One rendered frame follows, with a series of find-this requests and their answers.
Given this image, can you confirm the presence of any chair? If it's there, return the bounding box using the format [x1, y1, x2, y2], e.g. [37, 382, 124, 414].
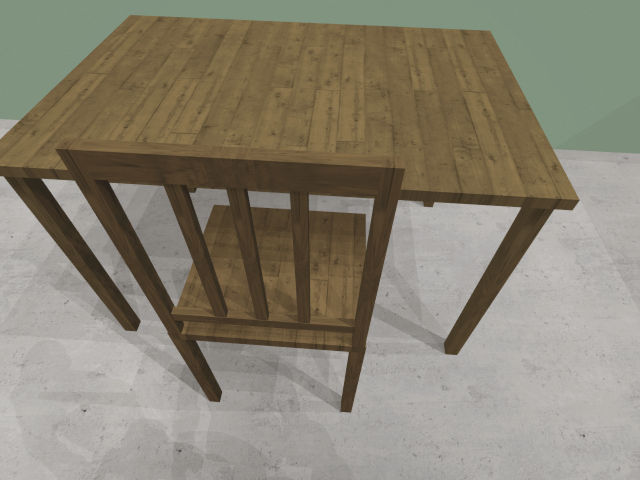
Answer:
[55, 138, 405, 413]

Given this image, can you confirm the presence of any table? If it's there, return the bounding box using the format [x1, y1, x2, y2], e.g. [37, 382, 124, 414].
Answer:
[0, 15, 580, 355]

